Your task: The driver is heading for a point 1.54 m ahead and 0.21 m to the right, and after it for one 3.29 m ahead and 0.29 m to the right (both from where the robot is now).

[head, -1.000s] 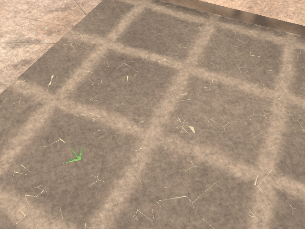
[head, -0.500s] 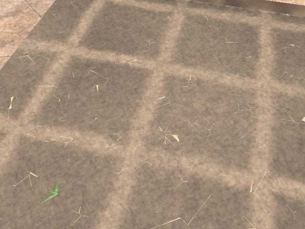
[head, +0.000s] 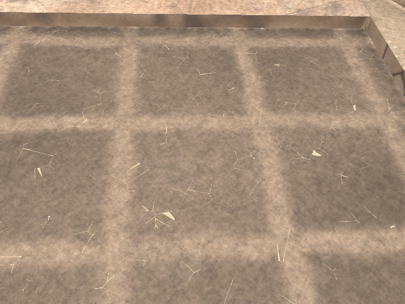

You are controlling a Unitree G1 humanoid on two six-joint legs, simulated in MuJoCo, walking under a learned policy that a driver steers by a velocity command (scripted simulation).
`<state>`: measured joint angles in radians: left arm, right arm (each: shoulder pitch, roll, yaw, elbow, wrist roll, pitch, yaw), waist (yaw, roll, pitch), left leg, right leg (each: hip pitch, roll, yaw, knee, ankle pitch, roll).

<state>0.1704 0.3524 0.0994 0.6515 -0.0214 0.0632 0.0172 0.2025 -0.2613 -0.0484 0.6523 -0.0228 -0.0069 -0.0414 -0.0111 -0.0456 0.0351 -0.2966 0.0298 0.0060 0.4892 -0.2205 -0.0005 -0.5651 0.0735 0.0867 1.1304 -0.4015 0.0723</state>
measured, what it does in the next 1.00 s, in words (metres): walks ahead, turning right: right foot, then left foot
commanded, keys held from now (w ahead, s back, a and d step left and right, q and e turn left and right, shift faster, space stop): e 0.46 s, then w+e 0.10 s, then w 0.20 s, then w+q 0.24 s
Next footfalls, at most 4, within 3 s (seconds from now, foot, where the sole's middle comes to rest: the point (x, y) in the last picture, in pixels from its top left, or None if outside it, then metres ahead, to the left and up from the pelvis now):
0.24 right None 0.02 -0.13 -0.78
0.68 left None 0.11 0.07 -0.78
1.08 right None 0.23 -0.27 -0.78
1.58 left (217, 268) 0.58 -0.07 -0.78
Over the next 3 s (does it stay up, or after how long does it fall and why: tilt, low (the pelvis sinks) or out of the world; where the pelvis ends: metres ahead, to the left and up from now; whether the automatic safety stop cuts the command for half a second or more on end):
stays up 1.16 -0.11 -0.01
